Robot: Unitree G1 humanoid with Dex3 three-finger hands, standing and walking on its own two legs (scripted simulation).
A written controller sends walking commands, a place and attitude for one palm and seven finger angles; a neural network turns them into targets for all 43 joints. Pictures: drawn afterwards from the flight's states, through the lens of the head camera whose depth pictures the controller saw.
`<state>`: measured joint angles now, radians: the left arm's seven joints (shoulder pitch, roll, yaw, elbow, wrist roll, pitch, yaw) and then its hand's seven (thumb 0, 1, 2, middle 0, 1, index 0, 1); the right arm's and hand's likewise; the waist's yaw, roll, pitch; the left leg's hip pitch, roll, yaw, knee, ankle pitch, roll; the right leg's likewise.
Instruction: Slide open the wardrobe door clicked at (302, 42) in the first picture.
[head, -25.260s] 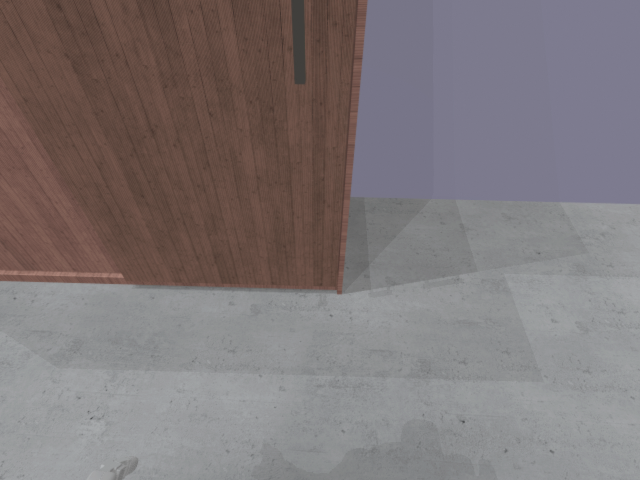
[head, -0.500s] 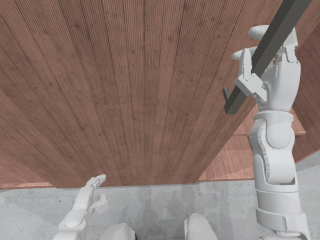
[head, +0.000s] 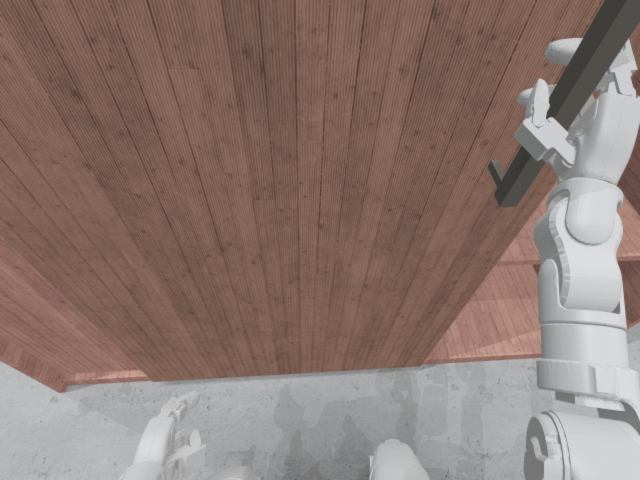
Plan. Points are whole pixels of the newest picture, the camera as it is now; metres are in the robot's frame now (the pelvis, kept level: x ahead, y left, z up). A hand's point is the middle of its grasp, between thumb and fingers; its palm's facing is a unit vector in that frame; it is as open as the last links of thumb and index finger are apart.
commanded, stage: step sideways, sliding the door along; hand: right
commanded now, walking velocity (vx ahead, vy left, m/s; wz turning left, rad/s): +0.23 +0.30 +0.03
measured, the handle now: (550, 98) +0.43 -0.24 +0.25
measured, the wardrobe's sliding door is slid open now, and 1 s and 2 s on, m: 0.50 0.50 0.50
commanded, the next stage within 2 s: stop walking and hold the door there in 0.12 s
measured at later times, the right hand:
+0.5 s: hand (537, 123) +0.40 -0.22 +0.24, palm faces +0.65 +0.71 -0.28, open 6.2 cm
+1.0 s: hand (535, 121) +0.40 -0.22 +0.24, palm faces +0.63 +0.74 -0.23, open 5.9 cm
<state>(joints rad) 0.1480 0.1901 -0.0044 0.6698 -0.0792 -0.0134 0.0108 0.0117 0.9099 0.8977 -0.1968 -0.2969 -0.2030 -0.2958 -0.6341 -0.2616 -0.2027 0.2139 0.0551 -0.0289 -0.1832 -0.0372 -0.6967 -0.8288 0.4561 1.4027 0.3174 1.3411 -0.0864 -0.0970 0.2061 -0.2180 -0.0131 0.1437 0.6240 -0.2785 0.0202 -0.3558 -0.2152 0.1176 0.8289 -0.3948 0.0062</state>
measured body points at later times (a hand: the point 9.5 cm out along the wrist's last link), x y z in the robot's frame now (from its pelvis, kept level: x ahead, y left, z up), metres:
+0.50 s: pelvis +0.04 +0.13 +0.00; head +0.09 +0.17 +0.45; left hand +0.24 +0.38 -0.11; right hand +0.36 -0.25 +0.25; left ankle +0.13 +0.27 -0.72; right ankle +0.04 -0.06 -0.66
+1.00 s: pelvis +0.02 +0.14 +0.02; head +0.02 +0.15 +0.47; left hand +0.09 +0.42 -0.09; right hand +0.36 -0.25 +0.25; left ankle +0.10 +0.27 -0.71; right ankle +0.07 +0.02 -0.72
